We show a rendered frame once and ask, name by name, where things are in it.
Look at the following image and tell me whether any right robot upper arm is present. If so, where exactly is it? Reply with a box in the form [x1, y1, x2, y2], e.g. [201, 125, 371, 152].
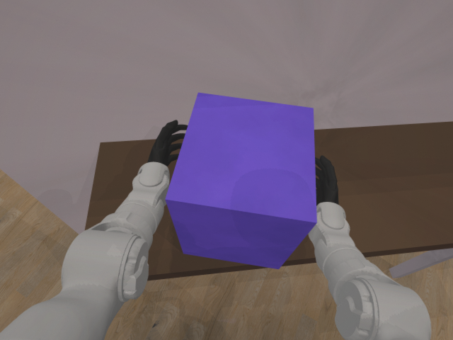
[335, 278, 431, 340]

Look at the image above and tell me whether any robot left forearm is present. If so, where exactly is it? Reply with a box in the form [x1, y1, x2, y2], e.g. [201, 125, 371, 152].
[61, 162, 170, 286]

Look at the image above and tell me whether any table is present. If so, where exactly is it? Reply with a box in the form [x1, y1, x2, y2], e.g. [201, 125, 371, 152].
[85, 121, 453, 281]

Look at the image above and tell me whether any left robot hand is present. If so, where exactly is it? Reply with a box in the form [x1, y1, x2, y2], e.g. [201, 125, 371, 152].
[147, 120, 188, 166]

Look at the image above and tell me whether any right robot hand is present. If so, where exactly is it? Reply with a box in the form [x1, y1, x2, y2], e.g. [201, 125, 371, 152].
[315, 155, 339, 206]

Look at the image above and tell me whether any carton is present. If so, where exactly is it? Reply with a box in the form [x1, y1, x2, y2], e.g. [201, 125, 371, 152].
[165, 93, 317, 269]

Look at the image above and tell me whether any robot right forearm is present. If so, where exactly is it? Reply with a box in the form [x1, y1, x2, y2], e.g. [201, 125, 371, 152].
[309, 202, 431, 338]

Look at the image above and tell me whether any left robot upper arm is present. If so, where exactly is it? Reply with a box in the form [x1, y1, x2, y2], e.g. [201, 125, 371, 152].
[0, 229, 149, 340]

